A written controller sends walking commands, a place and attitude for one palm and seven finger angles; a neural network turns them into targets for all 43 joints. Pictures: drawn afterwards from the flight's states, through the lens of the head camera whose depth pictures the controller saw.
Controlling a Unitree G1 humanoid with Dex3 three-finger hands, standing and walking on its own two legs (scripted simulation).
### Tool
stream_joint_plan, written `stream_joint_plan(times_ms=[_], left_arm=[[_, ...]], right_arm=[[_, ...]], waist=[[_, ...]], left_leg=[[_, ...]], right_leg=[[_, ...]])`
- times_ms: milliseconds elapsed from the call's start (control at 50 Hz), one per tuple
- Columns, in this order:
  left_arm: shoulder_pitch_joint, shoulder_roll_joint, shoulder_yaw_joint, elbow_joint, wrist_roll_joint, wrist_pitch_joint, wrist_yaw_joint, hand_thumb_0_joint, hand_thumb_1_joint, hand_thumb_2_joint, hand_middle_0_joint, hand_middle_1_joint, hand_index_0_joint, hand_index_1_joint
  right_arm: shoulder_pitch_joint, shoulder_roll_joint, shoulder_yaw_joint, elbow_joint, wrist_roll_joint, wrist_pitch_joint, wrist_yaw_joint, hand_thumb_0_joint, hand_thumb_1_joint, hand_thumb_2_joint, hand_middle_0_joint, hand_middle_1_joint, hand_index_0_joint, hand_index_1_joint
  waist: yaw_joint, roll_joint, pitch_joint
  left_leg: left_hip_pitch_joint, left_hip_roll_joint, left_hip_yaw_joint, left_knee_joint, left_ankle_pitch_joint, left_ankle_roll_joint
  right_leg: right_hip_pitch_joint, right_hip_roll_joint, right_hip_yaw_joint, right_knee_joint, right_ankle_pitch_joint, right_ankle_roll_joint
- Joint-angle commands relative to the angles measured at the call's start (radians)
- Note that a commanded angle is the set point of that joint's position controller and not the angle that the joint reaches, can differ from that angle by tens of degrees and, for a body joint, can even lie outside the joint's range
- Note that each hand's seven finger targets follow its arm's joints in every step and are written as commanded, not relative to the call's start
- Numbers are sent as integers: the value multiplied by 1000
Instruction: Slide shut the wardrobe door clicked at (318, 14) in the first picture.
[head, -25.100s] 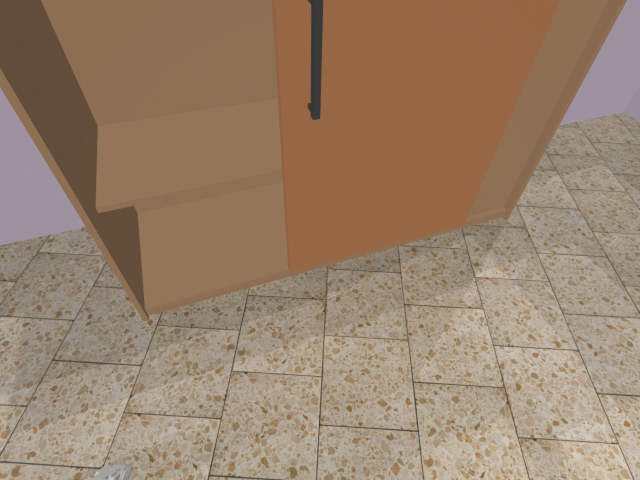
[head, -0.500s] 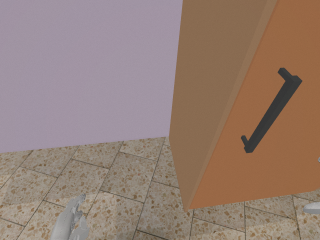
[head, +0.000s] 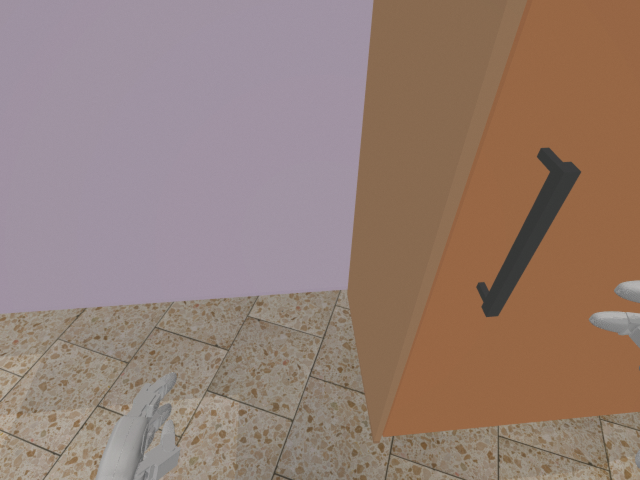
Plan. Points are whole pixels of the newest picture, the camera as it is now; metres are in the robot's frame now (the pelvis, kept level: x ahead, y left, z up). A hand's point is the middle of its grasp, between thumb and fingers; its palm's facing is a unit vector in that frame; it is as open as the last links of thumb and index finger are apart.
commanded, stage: draw the hand back to the body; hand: right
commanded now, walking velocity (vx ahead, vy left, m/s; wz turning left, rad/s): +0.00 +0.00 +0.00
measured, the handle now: (515, 242) +0.39 -0.27 +0.11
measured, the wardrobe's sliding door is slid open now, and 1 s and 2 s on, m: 0.00 0.00 0.00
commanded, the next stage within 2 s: step back with the hand held close in 1.14 s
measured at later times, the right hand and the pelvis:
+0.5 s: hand out of the picture +0.22 -0.30 +0.16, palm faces +0.51 +0.78 -0.35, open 11.4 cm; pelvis +0.02 -0.01 +0.02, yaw +0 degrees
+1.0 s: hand (588, 324) +0.22 -0.24 +0.18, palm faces +0.47 +0.80 -0.38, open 7.6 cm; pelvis +0.03 +0.03 +0.03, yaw +0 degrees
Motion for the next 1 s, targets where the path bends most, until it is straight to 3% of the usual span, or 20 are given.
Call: stream_joint_plan(times_ms=[0,40,60,80,120,160,200,220,260,280,400,480,600,660,680,740,780,880,940,980], left_arm=[[-128,118,43,-157,-5,-74,11,0,900,900,-200,-300,-200,-300],[-134,107,40,-151,-2,-84,20,0,900,900,-200,-300,-200,-300],[-127,92,56,-122,52,-67,8,0,900,900,-200,-300,-200,-300],[-133,93,53,-95,61,-70,7,0,900,900,-200,-300,-200,-300],[-145,73,54,-79,52,-54,11,0,900,900,-200,-300,-200,-300],[-143,70,57,-66,63,-45,10,0,900,900,-200,-300,-200,-300],[-140,73,62,-54,72,-35,8,0,900,900,-200,-300,-200,-300],[-144,68,64,-49,71,-27,8,0,900,900,-200,-300,-200,-300],[-149,67,67,-36,70,-9,11,0,900,900,-200,-300,-200,-300],[-152,70,68,-30,71,-2,14,0,900,900,-200,-300,-200,-300],[-170,55,71,-28,74,32,11,0,900,900,-200,-300,-200,-300],[-166,54,78,-30,77,49,-1,0,900,900,-200,-300,-200,-300],[-184,43,83,-47,72,86,-4,0,900,900,-200,-300,-200,-300],[-187,38,84,-49,73,92,-4,0,900,900,-200,-300,-200,-300],[-190,37,84,-50,73,93,-3,0,900,900,-200,-300,-200,-300],[-193,34,86,-54,76,92,-1,0,900,900,-200,-300,-200,-300],[-192,32,88,-47,74,101,2,0,900,900,-200,-300,-200,-300],[-214,24,86,-46,71,114,12,0,900,900,-200,-300,-200,-300],[-216,23,88,-48,74,109,14,0,900,900,-200,-300,-200,-300],[-218,22,87,-44,76,108,13,0,900,900,-200,-300,-200,-300]], right_arm=[[-181,-246,-71,-319,-8,-16,-73,0,441,-252,246,1086,246,1086],[-206,-237,-59,-372,-27,-21,-101,0,369,-287,244,1044,244,1044],[-299,-333,-85,-482,-224,-82,-351,0,332,-305,242,1023,242,1023],[-200,-222,-32,-426,-240,-86,-466,0,296,-322,241,1001,241,1001],[-84,-74,60,-479,-296,-99,-591,0,224,-357,239,959,239,959],[-29,-85,56,-576,-343,-122,-669,0,151,-393,236,916,236,916],[-4,-83,67,-592,-372,-131,-715,0,79,-428,234,874,234,874],[5,-51,96,-575,-384,-131,-727,0,43,-445,232,853,232,853],[-20,-51,102,-581,-405,-132,-748,0,-30,-480,230,810,230,810],[-8,-54,101,-559,-410,-130,-755,0,-66,-497,229,789,229,789],[-11,-34,122,-619,-433,-135,-766,0,-284,-603,221,661,221,661],[78,-33,109,-616,-434,-130,-764,0,-429,-673,216,576,216,576],[110,-27,100,-633,-424,-123,-752,0,-646,-777,209,449,209,449],[107,-28,101,-675,-427,-126,-749,0,-755,-830,205,385,205,385],[118,-26,107,-666,-426,-123,-748,0,-791,-848,204,364,204,364],[115,-35,103,-711,-427,-126,-751,0,-900,-900,200,300,200,300],[155,-31,97,-649,-421,-119,-748,0,-900,-900,200,300,200,300],[118,-31,104,-638,-416,-120,-743,0,-900,-900,200,300,200,300],[106,-35,105,-670,-420,-127,-746,0,-900,-900,200,300,200,300],[124,-34,106,-651,-418,-123,-744,0,-900,-900,200,300,200,300]], waist=[[-5,-109,-38],[-4,-138,-50],[-37,-112,11],[-15,-91,74],[-4,-148,61],[-16,-224,-24],[-12,-89,-63],[-6,-54,-33],[-4,-84,-4],[-6,-54,19],[-14,-104,-15],[-26,-61,-20],[-24,-23,13],[-26,-57,-14],[-24,-31,1],[-24,-46,-22],[-23,25,14],[-19,-2,52],[-22,-19,4],[-24,-12,17]], left_leg=[[8,-44,-13,-118,20,42],[20,-44,-6,-123,16,42],[44,-39,-44,-175,-10,44],[27,-27,-39,-192,-56,46],[66,-11,-39,-179,-36,45],[126,-2,-41,-174,44,50],[168,1,-40,-196,76,44],[163,0,-38,-200,83,42],[169,2,-40,-211,93,40],[178,3,-41,-225,100,41],[228,5,-39,-247,158,39],[269,2,-33,-267,220,38],[292,4,-36,-294,259,32],[304,4,-41,-298,294,30],[303,4,-41,-308,294,30],[308,7,-46,-310,322,28],[300,5,-47,-328,327,26],[276,9,-61,-357,275,21],[298,11,-62,-348,310,19],[300,13,-65,-351,324,18]], right_leg=[[60,12,97,-226,86,21],[91,10,110,-254,55,26],[12,21,124,-298,-8,39],[-16,9,130,-329,-121,50],[29,-6,142,-382,-184,46],[93,-10,138,-389,-67,50],[114,-17,125,-389,23,44],[122,-24,125,-397,46,45],[138,-23,114,-412,73,51],[138,-23,111,-416,89,50],[234,-25,92,-427,271,69],[257,-25,69,-414,424,74],[262,-15,28,-410,422,51],[287,-8,18,-400,455,41],[283,-8,13,-398,438,35],[305,-1,2,-389,440,25],[290,1,-8,-387,409,16],[293,9,-19,-392,334,4],[317,14,-23,-389,361,-2],[310,14,-22,-387,365,-2]])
